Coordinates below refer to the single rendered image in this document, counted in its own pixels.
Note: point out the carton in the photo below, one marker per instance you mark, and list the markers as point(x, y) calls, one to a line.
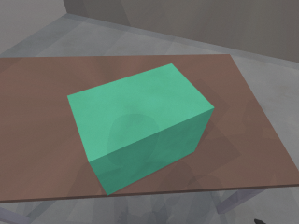
point(135, 126)

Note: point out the table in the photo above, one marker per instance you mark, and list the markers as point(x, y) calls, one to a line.
point(42, 157)

